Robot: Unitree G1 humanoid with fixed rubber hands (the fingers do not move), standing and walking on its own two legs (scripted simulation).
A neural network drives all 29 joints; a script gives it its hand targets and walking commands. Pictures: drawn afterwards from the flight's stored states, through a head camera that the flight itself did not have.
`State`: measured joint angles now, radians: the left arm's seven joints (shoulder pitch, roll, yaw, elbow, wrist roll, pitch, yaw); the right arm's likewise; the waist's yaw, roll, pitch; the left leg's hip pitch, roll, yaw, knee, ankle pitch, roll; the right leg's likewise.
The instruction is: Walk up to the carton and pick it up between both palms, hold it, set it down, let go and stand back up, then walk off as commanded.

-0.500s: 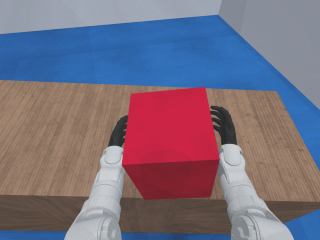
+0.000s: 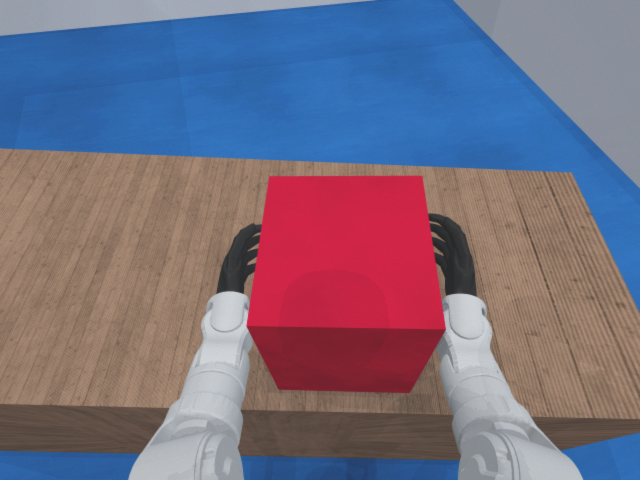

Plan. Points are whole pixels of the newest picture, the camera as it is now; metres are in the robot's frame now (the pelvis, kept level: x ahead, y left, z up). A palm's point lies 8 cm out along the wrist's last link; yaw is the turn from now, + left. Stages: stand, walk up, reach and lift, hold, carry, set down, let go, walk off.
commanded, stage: set down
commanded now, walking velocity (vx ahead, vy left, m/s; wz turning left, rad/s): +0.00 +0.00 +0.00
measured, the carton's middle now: (344, 291) +0.37 -0.01 -0.03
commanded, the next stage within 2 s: none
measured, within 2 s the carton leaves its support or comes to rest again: rests again in 1.04 s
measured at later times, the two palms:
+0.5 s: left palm (228, 299) +0.34 +0.14 +0.00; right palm (455, 300) +0.33 -0.14 +0.02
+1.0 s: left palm (230, 299) +0.34 +0.14 -0.01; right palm (455, 303) +0.34 -0.15 +0.01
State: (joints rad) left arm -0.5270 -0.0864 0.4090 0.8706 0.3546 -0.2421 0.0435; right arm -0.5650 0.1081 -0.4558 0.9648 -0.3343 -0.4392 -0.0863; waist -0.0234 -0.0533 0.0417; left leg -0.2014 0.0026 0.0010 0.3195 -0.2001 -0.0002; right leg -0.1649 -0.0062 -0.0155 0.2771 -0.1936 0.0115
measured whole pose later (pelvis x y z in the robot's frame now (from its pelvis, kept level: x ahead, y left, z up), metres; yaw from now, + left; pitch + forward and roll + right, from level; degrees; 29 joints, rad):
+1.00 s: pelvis -0.01 +0.00 +0.00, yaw +0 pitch +9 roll +0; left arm -0.53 -0.08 0.45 0.97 0.35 -0.40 0.03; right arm -0.55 0.09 -0.47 1.07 -0.32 -0.53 -0.10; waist -0.01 -0.05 -0.01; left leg -0.29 0.00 0.00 0.32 -0.18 0.00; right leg -0.26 -0.01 -0.02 0.28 -0.17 0.01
